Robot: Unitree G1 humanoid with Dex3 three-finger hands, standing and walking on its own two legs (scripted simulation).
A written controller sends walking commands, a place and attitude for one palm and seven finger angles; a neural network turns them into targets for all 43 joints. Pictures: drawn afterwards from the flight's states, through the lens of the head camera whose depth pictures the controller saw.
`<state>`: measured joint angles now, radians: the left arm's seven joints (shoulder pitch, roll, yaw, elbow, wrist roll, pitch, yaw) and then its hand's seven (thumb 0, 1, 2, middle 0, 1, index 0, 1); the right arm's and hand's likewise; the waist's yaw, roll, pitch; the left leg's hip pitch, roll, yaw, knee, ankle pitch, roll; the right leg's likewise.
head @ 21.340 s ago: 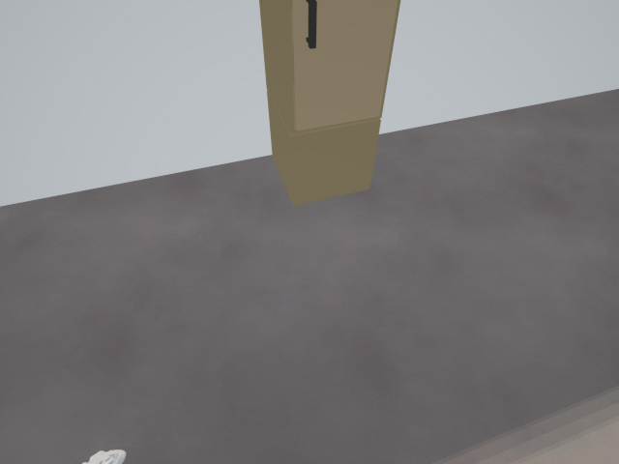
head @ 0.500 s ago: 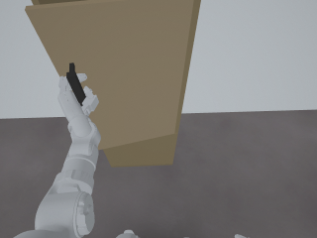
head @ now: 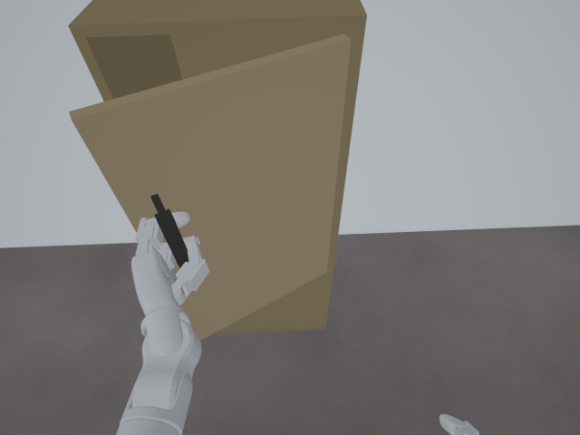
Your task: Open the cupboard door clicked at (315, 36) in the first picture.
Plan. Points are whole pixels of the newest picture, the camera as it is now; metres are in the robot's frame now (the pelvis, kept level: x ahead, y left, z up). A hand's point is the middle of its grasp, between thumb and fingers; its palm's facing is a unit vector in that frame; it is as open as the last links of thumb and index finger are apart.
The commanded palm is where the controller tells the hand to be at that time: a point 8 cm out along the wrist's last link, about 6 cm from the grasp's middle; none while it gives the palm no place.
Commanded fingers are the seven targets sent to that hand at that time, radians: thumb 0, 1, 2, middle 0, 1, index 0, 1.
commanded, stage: pull the door open along its arc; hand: left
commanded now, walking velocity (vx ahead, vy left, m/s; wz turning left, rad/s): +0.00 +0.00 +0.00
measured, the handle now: (173, 237) +0.37 +0.18 +0.08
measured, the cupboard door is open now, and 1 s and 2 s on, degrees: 29 43 43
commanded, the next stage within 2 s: open thumb and fingers to let go in 0.24 s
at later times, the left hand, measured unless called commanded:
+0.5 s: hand (235, 293) +0.29 +0.08 +0.08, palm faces +0.44 -0.90 -0.03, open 6.1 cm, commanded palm +0.23 +0.12 +0.07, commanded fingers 0.00 0.27 0.63 -0.35 -1.28 -0.35 -1.28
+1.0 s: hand (233, 294) +0.28 +0.08 +0.08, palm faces +0.45 -0.89 +0.00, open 14.1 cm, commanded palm +0.24 +0.13 +0.07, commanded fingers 0.00 -0.50 0.30 -0.20 -0.60 -0.20 -0.60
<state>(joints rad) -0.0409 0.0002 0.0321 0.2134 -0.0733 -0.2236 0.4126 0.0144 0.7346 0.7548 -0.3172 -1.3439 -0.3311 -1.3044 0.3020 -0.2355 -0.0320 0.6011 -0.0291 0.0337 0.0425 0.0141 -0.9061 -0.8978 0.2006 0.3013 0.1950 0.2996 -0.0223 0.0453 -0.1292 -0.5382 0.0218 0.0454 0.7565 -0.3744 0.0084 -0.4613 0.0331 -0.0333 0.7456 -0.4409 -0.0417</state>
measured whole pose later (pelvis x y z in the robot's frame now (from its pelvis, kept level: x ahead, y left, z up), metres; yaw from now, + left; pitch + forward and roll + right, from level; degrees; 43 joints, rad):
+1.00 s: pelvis -0.02 -0.03 +0.00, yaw +3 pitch +5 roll +1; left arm 0.02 -0.08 -0.13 0.14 0.02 -0.14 0.55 0.00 -0.44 0.33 -0.27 -1.02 -0.27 -1.01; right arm 0.20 -0.22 -0.01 0.60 -0.05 0.07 -0.02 0.02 -0.91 -0.90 0.20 0.30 0.19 0.30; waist -0.01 0.04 -0.10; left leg -0.51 0.01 -0.02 0.76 -0.34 -0.02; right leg -0.43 0.03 -0.10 0.78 -0.45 -0.07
